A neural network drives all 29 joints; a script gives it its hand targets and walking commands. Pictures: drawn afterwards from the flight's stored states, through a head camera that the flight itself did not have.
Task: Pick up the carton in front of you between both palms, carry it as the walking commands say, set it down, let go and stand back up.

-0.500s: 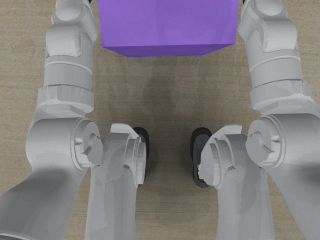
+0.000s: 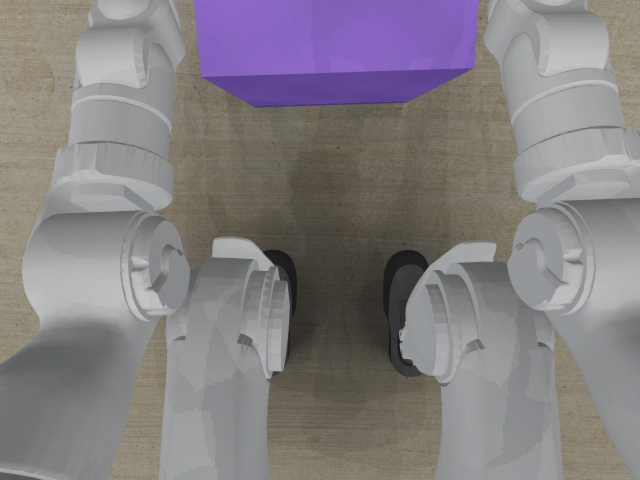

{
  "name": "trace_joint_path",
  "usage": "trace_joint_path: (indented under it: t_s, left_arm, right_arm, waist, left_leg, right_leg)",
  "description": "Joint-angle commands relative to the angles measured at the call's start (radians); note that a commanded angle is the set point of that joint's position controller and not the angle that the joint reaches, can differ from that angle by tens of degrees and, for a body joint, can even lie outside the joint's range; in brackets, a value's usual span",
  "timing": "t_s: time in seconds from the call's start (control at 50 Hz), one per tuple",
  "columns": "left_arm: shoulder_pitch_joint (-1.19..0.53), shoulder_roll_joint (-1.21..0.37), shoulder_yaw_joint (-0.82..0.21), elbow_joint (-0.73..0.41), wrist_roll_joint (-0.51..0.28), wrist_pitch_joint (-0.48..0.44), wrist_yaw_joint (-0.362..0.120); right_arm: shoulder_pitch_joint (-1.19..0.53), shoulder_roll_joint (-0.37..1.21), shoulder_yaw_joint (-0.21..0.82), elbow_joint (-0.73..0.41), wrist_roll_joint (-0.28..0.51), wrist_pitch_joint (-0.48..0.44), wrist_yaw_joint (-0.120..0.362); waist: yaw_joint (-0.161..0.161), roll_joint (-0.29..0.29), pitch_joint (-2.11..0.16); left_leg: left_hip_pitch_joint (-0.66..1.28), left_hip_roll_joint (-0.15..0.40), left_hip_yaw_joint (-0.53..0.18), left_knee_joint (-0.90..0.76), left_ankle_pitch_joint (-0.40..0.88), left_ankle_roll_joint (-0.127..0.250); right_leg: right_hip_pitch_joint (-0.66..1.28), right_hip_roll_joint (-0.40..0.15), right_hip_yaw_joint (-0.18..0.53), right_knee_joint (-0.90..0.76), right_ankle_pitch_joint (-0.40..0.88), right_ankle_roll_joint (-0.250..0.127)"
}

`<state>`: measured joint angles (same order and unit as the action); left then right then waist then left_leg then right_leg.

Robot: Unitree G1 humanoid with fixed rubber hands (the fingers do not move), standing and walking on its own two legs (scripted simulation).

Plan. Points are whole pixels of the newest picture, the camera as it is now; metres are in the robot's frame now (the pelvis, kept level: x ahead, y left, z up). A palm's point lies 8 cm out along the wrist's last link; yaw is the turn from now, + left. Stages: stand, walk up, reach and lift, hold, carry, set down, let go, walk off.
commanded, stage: set down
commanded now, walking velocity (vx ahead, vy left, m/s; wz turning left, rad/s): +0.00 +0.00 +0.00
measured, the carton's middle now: out of the picture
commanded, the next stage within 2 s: let go in 1.92 s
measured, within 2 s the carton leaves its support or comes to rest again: neither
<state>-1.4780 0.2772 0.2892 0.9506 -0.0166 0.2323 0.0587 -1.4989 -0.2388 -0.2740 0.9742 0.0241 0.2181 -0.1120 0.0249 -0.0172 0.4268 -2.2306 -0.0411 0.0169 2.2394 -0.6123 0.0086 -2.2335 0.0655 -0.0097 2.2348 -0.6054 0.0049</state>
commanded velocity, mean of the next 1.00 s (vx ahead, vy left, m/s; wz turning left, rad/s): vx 0.00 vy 0.00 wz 0.00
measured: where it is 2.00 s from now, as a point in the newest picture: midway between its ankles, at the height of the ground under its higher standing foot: (339, 332)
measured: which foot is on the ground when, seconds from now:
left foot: down 0.00-1.00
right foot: down 0.00-1.00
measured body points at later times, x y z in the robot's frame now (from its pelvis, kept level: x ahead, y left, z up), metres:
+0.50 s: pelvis -0.01 +0.00 -0.01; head +0.37 +0.01 +0.23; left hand +0.57 +0.18 -0.17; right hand +0.58 -0.13 -0.18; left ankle +0.10 +0.11 -0.33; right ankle +0.11 -0.11 -0.33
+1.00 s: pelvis +0.00 +0.00 +0.00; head +0.38 +0.01 +0.24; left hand +0.58 +0.22 -0.15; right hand +0.59 -0.17 -0.15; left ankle +0.10 +0.11 -0.33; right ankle +0.11 -0.11 -0.33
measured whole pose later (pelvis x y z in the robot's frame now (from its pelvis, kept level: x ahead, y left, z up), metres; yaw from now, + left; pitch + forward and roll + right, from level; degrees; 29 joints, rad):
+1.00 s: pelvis +0.00 +0.00 +0.00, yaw +0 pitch +34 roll -1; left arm -1.51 0.43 0.10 1.07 -0.23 0.11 0.09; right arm -1.52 -0.41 -0.10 1.07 0.22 0.11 -0.11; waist 0.03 -0.01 0.44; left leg -2.21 -0.04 0.01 2.25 -0.63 0.01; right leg -2.20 0.06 -0.01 2.24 -0.63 0.01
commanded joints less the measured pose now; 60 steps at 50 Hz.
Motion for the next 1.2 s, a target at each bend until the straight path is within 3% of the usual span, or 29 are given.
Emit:
trace_joint_path:
  t_s: [0.0,0.32,0.5,0.56,0.62,0.64,0.66,0.72,0.8,0.92,1.02,1.18]
  left_arm:
    - [-0.574,-0.853,-0.321,-0.068,-0.077,-0.015,-0.272]
    - [-0.391,-0.772,-0.173,0.078,0.055,0.025,-0.313]
    - [-0.335,-0.675,-0.11,0.12,0.089,0.017,-0.303]
    - [-0.303,-0.524,-0.072,0.109,0.1,-0.01,-0.265]
    - [-0.234,-0.039,0.03,0.077,0.116,-0.075,-0.127]
    - [-0.234,0.142,0.04,0.059,0.095,-0.105,-0.069]
    - [-0.296,0.216,0.018,0.05,0.053,-0.126,-0.033]
    - [-0.371,0.284,-0.056,0.069,-0.064,-0.161,0.018]
    - [-0.348,0.253,-0.15,0.081,-0.163,-0.174,0.022]
    - [-0.322,0.277,-0.185,0.022,-0.218,-0.156,0.026]
    - [-0.313,0.282,-0.153,-0.09,-0.194,-0.104,0.049]
    - [-0.205,0.208,-0.059,0.023,-0.095,-0.079,0.023]
  right_arm:
    - [-0.562,0.859,0.303,-0.068,0.068,-0.012,0.265]
    - [-0.386,0.749,0.178,0.064,-0.024,0.023,0.313]
    - [-0.325,0.642,0.129,0.091,-0.053,0.019,0.302]
    - [-0.294,0.494,0.1,0.082,-0.064,-0.005,0.264]
    - [-0.204,0.02,-0.015,0.096,-0.076,-0.069,0.142]
    - [-0.196,-0.167,-0.052,0.078,-0.067,-0.097,0.087]
    - [-0.27,-0.225,-0.029,0.05,-0.033,-0.118,0.048]
    - [-0.375,-0.288,0.07,0.019,0.084,-0.15,0.003]
    - [-0.341,-0.258,0.163,0.046,0.181,-0.156,0.01]
    - [-0.307,-0.28,0.173,-0.002,0.208,-0.136,0.004]
    - [-0.299,-0.285,0.139,-0.12,0.173,-0.086,-0.022]
    - [-0.205,-0.212,0.047,0.0,0.063,-0.059,0.003]
  waist:
    - [0.015,0.003,-1.065]
    - [0.016,0.004,-0.663]
    - [0.014,-0.003,-0.58]
    - [0.012,-0.002,-0.622]
    - [0.007,0.004,-0.708]
    - [-0.001,-0.002,-0.768]
    - [0.006,-0.006,-0.854]
    - [0.025,-0.001,-1.066]
    - [0.029,0.004,-1.2]
    - [0.021,0.009,-1.444]
    - [0.014,0.021,-1.592]
    - [0.007,0.019,-1.305]
  left_leg:
    - [0.498,-0.053,0.009,-0.17,0.269,0.007]
    - [0.388,-0.051,-0.013,-0.173,0.119,0.021]
    - [0.392,-0.043,-0.014,-0.166,0.109,0.028]
    - [0.437,-0.033,-0.008,-0.158,0.139,0.019]
    - [0.518,-0.012,0.001,-0.159,0.195,-0.007]
    - [0.547,-0.006,-0.001,-0.153,0.233,-0.015]
    - [0.571,-0.006,-0.012,-0.135,0.292,-0.019]
    - [0.629,0.007,-0.037,-0.11,0.441,-0.027]
    - [0.663,0.018,-0.045,-0.116,0.514,-0.02]
    - [0.76,0.013,-0.02,-0.155,0.531,-0.019]
    - [0.835,-0.008,0.006,-0.239,0.496,-0.013]
    - [0.622,-0.011,0.004,-0.408,0.346,-0.019]
  right_leg:
    - [0.514,0.059,-0.02,-0.143,0.242,-0.023]
    - [0.377,0.05,-0.008,-0.144,0.089,-0.032]
    - [0.415,0.037,0.003,-0.137,0.079,-0.021]
    - [0.452,0.027,-0.001,-0.132,0.106,-0.007]
    - [0.519,0.009,-0.003,-0.136,0.172,0.021]
    - [0.542,0.003,-0.003,-0.136,0.21,0.03]
    - [0.556,0.002,-0.001,-0.127,0.257,0.035]
    - [0.585,-0.016,0.005,-0.089,0.381,0.031]
    - [0.593,-0.022,0.0,-0.081,0.436,0.021]
    - [0.672,-0.013,-0.025,-0.128,0.461,0.016]
    - [0.727,0.011,-0.04,-0.226,0.418,0.006]
    - [0.582,0.005,-0.025,-0.39,0.293,0.011]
